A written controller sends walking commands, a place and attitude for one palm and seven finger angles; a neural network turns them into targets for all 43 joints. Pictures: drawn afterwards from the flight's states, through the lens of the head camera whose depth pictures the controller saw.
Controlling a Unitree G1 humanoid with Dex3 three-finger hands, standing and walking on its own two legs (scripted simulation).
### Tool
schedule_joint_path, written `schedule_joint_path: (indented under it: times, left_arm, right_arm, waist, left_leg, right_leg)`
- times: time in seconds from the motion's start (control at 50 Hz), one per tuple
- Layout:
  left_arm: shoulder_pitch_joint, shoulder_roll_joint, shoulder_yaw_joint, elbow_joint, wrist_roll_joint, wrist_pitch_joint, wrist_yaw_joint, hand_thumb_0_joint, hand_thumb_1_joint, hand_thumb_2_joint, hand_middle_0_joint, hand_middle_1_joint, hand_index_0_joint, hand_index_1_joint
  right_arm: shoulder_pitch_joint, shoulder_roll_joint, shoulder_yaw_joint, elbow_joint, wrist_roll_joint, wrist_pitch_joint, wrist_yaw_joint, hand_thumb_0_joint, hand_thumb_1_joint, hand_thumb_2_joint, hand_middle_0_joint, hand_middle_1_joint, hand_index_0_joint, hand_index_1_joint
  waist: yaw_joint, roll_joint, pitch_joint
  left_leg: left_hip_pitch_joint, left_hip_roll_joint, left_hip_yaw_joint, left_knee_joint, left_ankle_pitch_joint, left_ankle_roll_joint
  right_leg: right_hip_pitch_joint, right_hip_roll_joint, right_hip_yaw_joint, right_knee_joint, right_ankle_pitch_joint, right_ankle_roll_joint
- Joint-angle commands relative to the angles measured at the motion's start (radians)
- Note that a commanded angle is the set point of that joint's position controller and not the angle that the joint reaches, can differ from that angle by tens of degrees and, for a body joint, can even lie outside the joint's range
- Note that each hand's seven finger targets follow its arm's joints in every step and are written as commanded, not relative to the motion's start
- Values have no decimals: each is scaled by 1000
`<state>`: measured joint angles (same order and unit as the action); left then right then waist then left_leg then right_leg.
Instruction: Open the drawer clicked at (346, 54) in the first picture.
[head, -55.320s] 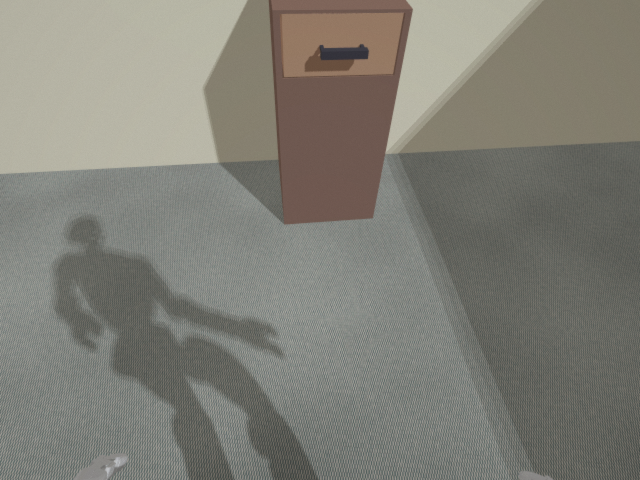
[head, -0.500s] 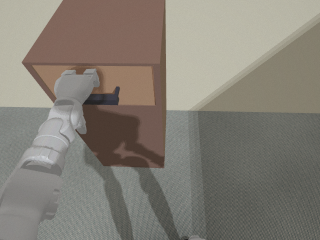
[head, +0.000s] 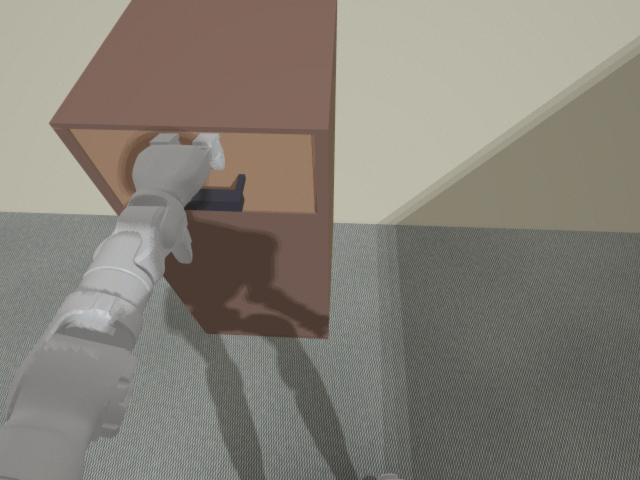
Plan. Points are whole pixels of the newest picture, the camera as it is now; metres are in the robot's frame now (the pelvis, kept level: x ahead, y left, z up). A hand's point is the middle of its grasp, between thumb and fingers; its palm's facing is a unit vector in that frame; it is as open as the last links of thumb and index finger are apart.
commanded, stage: lift the fingers back up to retry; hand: left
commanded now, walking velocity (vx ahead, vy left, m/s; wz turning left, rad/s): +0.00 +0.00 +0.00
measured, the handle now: (200, 189) +0.54 +0.18 +0.00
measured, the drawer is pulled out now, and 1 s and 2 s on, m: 0.00 0.00 0.00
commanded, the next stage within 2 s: re-aim the fingers above the handle in 0.32 s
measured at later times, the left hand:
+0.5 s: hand (183, 194) +0.48 +0.18 +0.06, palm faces -0.03 -0.05 -1.00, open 13.8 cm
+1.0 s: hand (194, 182) +0.49 +0.16 +0.07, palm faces +0.02 -0.05 -1.00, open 13.8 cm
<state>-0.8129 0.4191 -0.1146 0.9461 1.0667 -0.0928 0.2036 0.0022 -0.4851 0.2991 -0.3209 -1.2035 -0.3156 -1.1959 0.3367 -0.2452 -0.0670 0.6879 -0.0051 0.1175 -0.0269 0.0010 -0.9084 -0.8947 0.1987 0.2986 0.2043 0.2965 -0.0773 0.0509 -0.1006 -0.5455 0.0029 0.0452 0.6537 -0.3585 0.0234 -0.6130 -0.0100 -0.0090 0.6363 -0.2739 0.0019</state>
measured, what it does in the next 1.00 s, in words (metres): stands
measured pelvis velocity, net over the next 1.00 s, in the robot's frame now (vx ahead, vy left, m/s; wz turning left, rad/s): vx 0.00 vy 0.00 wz -0.01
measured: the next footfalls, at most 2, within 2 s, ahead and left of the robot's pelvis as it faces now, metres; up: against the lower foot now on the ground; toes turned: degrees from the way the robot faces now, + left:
none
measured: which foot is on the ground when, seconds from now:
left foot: down 0.00-1.00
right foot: down 0.00-1.00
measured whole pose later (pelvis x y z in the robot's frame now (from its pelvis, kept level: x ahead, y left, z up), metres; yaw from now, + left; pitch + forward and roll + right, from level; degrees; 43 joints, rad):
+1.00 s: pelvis +0.00 +0.00 +0.00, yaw -1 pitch +15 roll +0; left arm -0.87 0.42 -0.07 0.98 1.09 -0.12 0.27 0.00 -0.49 0.30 -0.34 -1.22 -0.32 -1.20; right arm 0.32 -0.25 -0.06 0.68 -0.01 0.11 -0.02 0.00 -0.91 -0.89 0.20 0.30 0.20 0.30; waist -0.09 0.05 -0.11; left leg -0.58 0.00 0.05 0.68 -0.37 0.03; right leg -0.65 -0.01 0.00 0.66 -0.28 0.00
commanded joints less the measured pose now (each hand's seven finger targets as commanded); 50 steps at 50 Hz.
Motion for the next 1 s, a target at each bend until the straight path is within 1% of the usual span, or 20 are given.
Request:
schedule_joint_path:
  times: [0.0, 0.1, 0.14, 0.18, 0.2, 0.26, 0.32, 0.4, 0.48, 0.54, 0.56, 0.6, 0.66, 0.72, 0.8, 0.84, 0.88, 0.94, 0.96, 0.98]
  left_arm:
    - [-521, 253, 100, -233, 0, -36, 67, 0, -500, 300, -300, -1200, -300, -1200]
    - [-442, 260, 125, -139, 10, 20, 106, 0, -500, 300, -300, -1200, -300, -1200]
    - [-451, 209, 72, -98, 10, 59, 99, 0, -500, 300, -300, -1200, -300, -1200]
    - [-466, 253, 99, -112, 15, 67, 86, 0, -500, 300, -300, -1200, -300, -1200]
    - [-469, 233, 75, -121, 11, 70, 72, 0, -500, 300, -300, -1200, -300, -1200]
    - [-501, 233, 70, -170, -8, 34, 32, 0, -500, 300, -300, -1200, -300, -1200]
    - [-498, 212, 56, -252, -19, -20, 10, 0, -500, 300, -300, -1200, -300, -1200]
    - [-502, 239, 84, -238, -17, -58, 28, 0, -500, 300, -300, -1200, -300, -1200]
    - [-461, 330, 169, -222, 7, -46, 79, 0, -500, 300, -300, -1200, -300, -1200]
    - [-439, 246, 107, -195, 10, -7, 96, 0, -500, 300, -300, -1200, -300, -1200]
    - [-432, 241, 107, -157, 11, 10, 94, 0, -500, 300, -300, -1200, -300, -1200]
    - [-477, 199, 49, -152, 8, 41, 81, 0, -500, 300, -300, -1200, -300, -1200]
    - [-546, 193, 31, -174, -3, 41, 54, 0, -500, 300, -300, -1200, -300, -1200]
    - [-566, 186, 28, -245, -18, -3, 26, 0, -500, 300, -300, -1200, -300, -1200]
    - [-531, 207, 59, -200, -23, -36, 29, 0, -500, 300, -300, -1200, -300, -1200]
    - [-530, 257, 102, -171, -5, -30, 58, 0, -500, 300, -300, -1200, -300, -1200]
    - [-493, 322, 161, -138, 14, -14, 89, 0, -500, 300, -300, -1200, -300, -1200]
    - [-463, 299, 138, -87, 28, 39, 113, 0, -500, 300, -300, -1200, -300, -1200]
    - [-456, 323, 162, -68, 31, 52, 113, 0, -500, 300, -300, -1200, -300, -1200]
    - [-445, 325, 153, -78, 36, 62, 109, 0, -500, 300, -300, -1200, -300, -1200]
  right_arm:
    - [80, -154, -52, -66, -5, -25, -16, 0, -900, -900, 200, 300, 200, 300]
    - [73, -153, -46, -66, -6, -20, 2, 0, -900, -900, 200, 300, 200, 300]
    - [68, -157, -43, -69, 1, -20, 4, 0, -900, -900, 200, 300, 200, 300]
    - [70, -164, -46, -74, 2, -19, 1, 0, -900, -900, 200, 300, 200, 300]
    - [65, -162, -45, -85, 3, -16, -2, 0, -900, -900, 200, 300, 200, 300]
    - [74, -163, -49, -87, 1, -15, -14, 0, -900, -900, 200, 300, 200, 300]
    - [71, -155, -54, -95, -2, -19, -19, 0, -900, -900, 200, 300, 200, 300]
    - [77, -156, -52, -75, -3, -20, -20, 0, -900, -900, 200, 300, 200, 300]
    - [73, -153, -50, -75, -8, -20, -9, 0, -900, -900, 200, 300, 200, 300]
    - [69, -152, -52, -74, -7, -19, 4, 0, -900, -900, 200, 300, 200, 300]
    - [75, -154, -53, -71, -5, -17, 6, 0, -900, -900, 200, 300, 200, 300]
    - [71, -161, -51, -75, 2, -16, 7, 0, -900, -900, 200, 300, 200, 300]
    - [77, -165, -54, -75, 5, -17, -4, 0, -900, -900, 200, 300, 200, 300]
    - [85, -158, -59, -77, -3, -22, -12, 0, -900, -900, 200, 300, 200, 300]
    - [87, -152, -50, -69, -3, -21, -17, 0, -900, -900, 200, 300, 200, 300]
    - [84, -155, -43, -65, -4, -22, -14, 0, -900, -900, 200, 300, 200, 300]
    - [79, -153, -39, -71, -7, -21, -11, 0, -900, -900, 200, 300, 200, 300]
    - [68, -154, -33, -80, -4, -22, -8, 0, -900, -900, 200, 300, 200, 300]
    - [72, -157, -35, -78, -4, -22, -7, 0, -900, -900, 200, 300, 200, 300]
    - [74, -160, -38, -86, 0, -21, -6, 0, -900, -900, 200, 300, 200, 300]
  waist:
    - [-14, 4, -398]
    - [7, -34, -394]
    - [-10, -64, -344]
    - [-4, -70, -396]
    - [-8, -66, -411]
    - [-23, -77, -446]
    - [-17, -15, -453]
    - [-26, -33, -376]
    - [17, 19, -430]
    - [7, 15, -425]
    - [0, -29, -417]
    - [-23, -37, -376]
    - [-49, -59, -397]
    - [-38, -8, -473]
    - [-32, -33, -397]
    - [-19, -28, -369]
    - [9, -13, -395]
    - [10, -32, -381]
    - [11, -67, -395]
    - [15, -51, -413]
  left_leg:
    - [202, -19, -29, -36, 457, 6]
    - [147, -20, -10, -40, 444, 2]
    - [120, -19, -4, -54, 379, 4]
    - [132, -19, 0, -54, 390, 10]
    - [139, -24, 5, -53, 381, 12]
    - [168, -22, -4, -46, 410, 18]
    - [217, -21, -12, -36, 459, 17]
    - [187, -21, -21, -31, 434, 13]
    - [165, -24, -17, -24, 477, 3]
    - [172, -18, -12, -20, 503, -1]
    - [156, -18, -12, -19, 491, 1]
    - [152, -16, -12, -34, 419, 4]
    - [178, -17, -17, -37, 387, 13]
    - [240, -21, -23, -24, 442, 15]
    - [196, -21, -31, -25, 432, 11]
    - [149, -23, -30, -34, 401, 7]
    - [116, -28, -20, -33, 410, 5]
    - [75, -25, 0, -40, 371, 4]
    - [67, -24, 0, -37, 384, 6]
    - [74, -23, 5, -40, 389, 6]
  right_leg:
    - [202, 48, -15, -25, 303, -41]
    - [236, 49, -19, -17, 320, -41]
    - [219, 48, -21, -33, 288, -38]
    - [258, 45, -9, -32, 310, -37]
    - [272, 44, -5, -37, 317, -35]
    - [294, 41, -2, -40, 344, -33]
    - [262, 43, -2, -37, 343, -33]
    - [212, 47, -10, -33, 315, -36]
    - [243, 47, -8, -6, 337, -43]
    - [223, 50, -18, -6, 347, -42]
    - [232, 51, -20, -9, 342, -41]
    - [201, 51, -19, -25, 299, -37]
    - [209, 48, -11, -42, 283, -36]
    - [222, 47, -5, -35, 315, -35]
    - [198, 50, -15, -28, 297, -37]
    - [193, 49, -16, -20, 279, -41]
    - [228, 48, -14, -7, 296, -44]
    - [238, 47, -14, -9, 293, -40]
    - [262, 47, -13, -8, 309, -40]
    - [269, 46, -10, -7, 321, -37]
